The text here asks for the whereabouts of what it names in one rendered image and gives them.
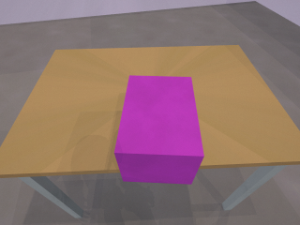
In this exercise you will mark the carton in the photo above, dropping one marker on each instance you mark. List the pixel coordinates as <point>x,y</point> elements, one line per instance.
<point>159,138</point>

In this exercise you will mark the table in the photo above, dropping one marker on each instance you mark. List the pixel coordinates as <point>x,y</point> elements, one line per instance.
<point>69,124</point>

